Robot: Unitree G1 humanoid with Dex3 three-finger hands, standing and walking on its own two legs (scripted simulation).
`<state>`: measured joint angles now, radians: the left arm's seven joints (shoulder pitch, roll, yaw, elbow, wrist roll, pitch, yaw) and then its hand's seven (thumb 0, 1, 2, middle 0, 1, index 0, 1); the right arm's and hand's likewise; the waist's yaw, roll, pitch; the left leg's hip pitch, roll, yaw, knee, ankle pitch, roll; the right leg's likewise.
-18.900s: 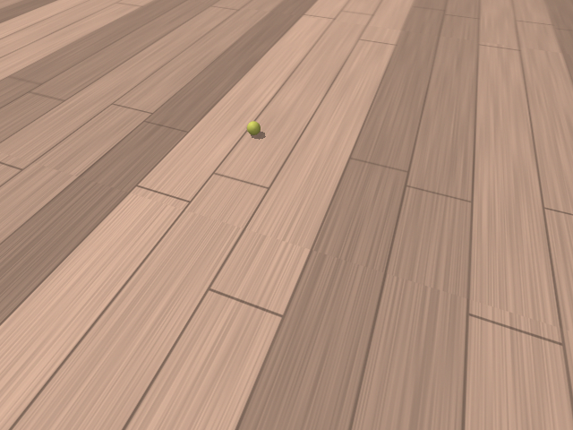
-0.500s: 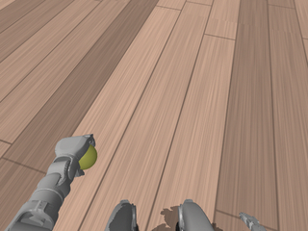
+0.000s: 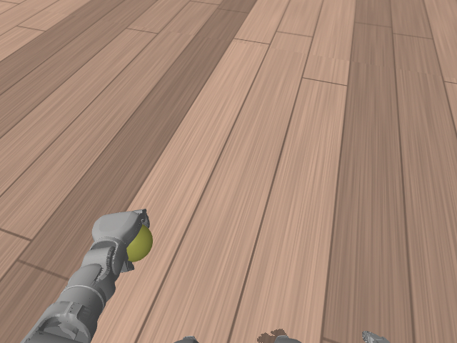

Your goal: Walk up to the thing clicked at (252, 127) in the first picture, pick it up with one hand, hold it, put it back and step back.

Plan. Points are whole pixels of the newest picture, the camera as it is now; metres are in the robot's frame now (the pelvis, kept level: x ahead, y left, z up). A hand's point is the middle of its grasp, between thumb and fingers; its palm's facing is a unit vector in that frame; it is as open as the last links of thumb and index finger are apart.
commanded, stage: hold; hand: left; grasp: from above
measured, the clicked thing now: (132, 242) +0.33 +0.22 -0.09
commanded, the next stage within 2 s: crouch in 1.88 s
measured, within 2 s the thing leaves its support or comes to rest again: neither
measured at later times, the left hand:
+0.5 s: hand (120, 232) +0.33 +0.23 -0.04, palm faces -0.46 -0.06 -0.89, open 10.6 cm
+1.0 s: hand (118, 243) +0.30 +0.22 -0.02, palm faces -0.46 -0.05 -0.89, open 10.6 cm
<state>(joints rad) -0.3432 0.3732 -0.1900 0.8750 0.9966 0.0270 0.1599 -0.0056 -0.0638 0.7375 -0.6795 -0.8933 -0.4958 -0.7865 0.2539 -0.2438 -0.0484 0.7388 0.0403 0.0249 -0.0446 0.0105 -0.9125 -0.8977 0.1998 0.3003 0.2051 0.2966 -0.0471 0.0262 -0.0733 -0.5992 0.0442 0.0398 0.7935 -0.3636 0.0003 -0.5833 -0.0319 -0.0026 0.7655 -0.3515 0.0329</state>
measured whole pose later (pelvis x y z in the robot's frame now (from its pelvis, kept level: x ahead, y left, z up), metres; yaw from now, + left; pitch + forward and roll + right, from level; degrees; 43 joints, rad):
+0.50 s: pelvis +0.02 +0.00 +0.02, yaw -1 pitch +6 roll +0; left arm -0.31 0.38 -0.21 0.77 1.01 0.02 0.05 -0.01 -0.07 0.74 -0.68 -0.89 -0.50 -0.79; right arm 0.24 -0.25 -0.06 0.70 0.05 0.07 -0.03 0.01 -0.91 -0.89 0.20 0.30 0.20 0.30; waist -0.01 0.03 -0.05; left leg -0.39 0.04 0.06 0.61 -0.32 0.00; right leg -0.39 -0.04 0.01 0.59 -0.30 0.04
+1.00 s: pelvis +0.01 +0.00 +0.03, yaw -1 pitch +2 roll +0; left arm -0.26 0.39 -0.22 0.69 1.00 0.02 0.00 -0.01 -0.07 0.74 -0.67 -0.90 -0.50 -0.79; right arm 0.20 -0.25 -0.04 0.68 0.06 0.10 -0.05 0.01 -0.91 -0.90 0.20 0.30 0.20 0.30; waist 0.00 0.04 -0.02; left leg -0.30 0.03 0.06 0.51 -0.25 0.00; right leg -0.30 -0.04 0.01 0.52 -0.25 0.03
